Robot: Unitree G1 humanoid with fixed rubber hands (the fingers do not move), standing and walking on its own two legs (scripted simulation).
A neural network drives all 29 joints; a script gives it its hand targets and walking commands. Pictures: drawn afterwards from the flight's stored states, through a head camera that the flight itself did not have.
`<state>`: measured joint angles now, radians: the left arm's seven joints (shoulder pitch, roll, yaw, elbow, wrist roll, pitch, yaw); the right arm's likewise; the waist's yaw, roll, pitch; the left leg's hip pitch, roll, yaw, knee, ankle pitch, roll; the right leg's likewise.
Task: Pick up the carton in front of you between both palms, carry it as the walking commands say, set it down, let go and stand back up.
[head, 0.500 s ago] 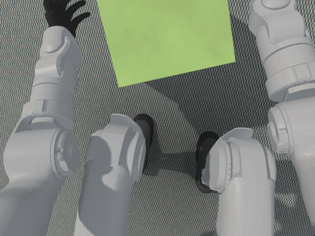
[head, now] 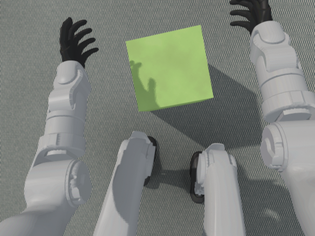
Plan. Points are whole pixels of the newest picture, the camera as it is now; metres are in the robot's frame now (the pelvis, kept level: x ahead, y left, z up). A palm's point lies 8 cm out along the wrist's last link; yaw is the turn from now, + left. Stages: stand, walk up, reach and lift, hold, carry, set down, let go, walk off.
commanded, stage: set down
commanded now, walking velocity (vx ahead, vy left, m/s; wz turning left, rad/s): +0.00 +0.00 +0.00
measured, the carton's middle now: (169, 77) +0.49 +0.05 -0.36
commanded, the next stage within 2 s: let go in 0.42 s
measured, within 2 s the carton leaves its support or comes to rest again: neither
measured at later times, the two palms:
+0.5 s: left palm (15, 36) +0.45 +0.25 +0.04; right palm out of the picture +0.56 -0.14 +0.04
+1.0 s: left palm out of the picture +0.34 +0.26 +0.17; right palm out of the picture +0.40 -0.17 +0.16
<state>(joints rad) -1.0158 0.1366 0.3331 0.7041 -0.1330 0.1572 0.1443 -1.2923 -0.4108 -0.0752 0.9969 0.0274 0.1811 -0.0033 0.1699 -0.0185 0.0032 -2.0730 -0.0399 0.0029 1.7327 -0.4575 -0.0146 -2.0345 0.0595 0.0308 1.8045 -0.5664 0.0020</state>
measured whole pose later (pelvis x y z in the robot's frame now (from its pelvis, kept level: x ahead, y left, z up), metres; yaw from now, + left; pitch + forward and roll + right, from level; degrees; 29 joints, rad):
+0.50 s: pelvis +0.03 -0.01 +0.13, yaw -1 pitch +45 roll +1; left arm -0.87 0.13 0.39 0.69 -0.05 0.15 0.04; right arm -1.15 -0.32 -0.16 0.96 -0.06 0.20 0.02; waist 0.16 -0.04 -0.11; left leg -1.67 -0.03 -0.02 1.20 -0.33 -0.02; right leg -1.64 0.07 0.04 1.26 -0.42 -0.01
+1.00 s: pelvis +0.09 +0.02 +0.25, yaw -1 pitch +22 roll -1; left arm -0.12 0.20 0.09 0.50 0.00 0.04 -0.10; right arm -0.25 -0.14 -0.16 0.60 -0.08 0.06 -0.05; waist 0.11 0.01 -0.03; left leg -0.83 -0.04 -0.02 0.73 -0.28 0.03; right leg -0.77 0.03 0.08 0.73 -0.34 0.02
